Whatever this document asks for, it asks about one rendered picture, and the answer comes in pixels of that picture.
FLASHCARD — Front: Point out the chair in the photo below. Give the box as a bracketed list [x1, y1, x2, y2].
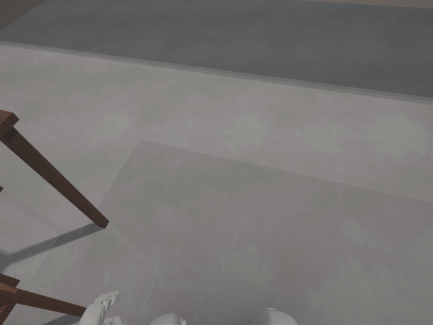
[0, 274, 86, 325]

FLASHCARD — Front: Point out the table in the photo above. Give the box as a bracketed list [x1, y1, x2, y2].
[0, 110, 109, 228]

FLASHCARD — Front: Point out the robot left hand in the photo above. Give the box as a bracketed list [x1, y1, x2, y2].
[78, 291, 125, 325]

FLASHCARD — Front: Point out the robot right thigh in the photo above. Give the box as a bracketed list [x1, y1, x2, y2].
[255, 311, 298, 325]

